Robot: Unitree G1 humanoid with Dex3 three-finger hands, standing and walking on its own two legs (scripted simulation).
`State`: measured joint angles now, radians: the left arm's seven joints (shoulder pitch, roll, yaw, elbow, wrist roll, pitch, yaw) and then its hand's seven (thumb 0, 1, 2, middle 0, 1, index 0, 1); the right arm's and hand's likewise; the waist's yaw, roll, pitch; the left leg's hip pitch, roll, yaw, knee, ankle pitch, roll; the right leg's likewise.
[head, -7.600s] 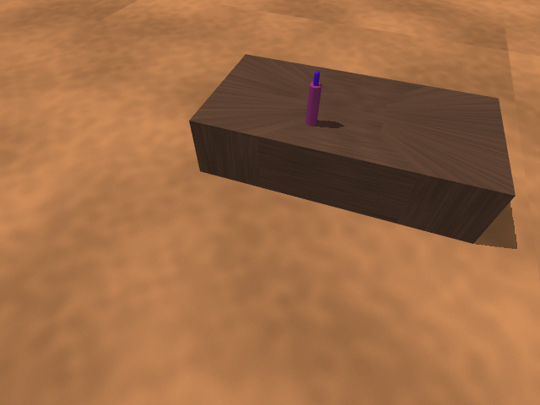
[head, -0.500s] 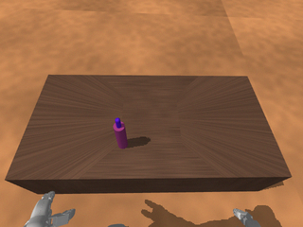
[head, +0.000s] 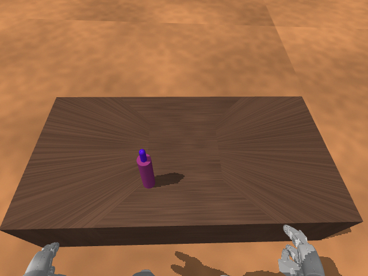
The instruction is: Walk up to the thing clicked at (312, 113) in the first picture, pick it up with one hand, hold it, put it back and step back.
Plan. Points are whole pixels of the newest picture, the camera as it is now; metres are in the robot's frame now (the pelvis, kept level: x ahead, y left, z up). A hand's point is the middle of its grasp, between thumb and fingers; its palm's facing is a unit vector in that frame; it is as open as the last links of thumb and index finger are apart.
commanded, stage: go down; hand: left
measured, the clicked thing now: (145, 168) +0.50 +0.14 -0.28
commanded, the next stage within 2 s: none
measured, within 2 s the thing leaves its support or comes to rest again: neither
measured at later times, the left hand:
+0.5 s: hand out of the picture +0.14 +0.26 -0.11, palm faces +0.06 -0.94 -0.33, open 17.5 cm
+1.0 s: hand out of the picture +0.12 +0.27 -0.11, palm faces +0.07 -0.94 -0.32, open 17.6 cm
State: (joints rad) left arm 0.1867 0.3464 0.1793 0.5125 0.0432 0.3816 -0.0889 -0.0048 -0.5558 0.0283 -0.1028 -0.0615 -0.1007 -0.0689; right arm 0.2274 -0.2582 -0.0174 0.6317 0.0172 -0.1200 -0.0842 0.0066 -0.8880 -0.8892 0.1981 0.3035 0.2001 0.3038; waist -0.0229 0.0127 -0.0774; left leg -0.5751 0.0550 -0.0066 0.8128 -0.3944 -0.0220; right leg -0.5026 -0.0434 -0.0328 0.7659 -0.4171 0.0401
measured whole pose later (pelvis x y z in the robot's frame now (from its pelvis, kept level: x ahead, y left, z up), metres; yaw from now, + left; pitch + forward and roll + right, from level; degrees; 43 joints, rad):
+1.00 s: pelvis -0.02 +0.01 -0.03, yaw +1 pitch +12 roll -3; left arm 0.39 0.37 0.18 0.09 -0.01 0.58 -0.08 -0.01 -0.59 0.03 -0.09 -0.03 -0.08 -0.04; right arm 0.28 -0.23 0.02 0.57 0.02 -0.24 -0.18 0.01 -0.87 -0.89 0.20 0.30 0.20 0.30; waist -0.03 0.04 -0.16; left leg -0.79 0.06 -0.05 1.06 -0.48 -0.02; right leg -0.69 -0.04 -0.06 0.99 -0.50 0.04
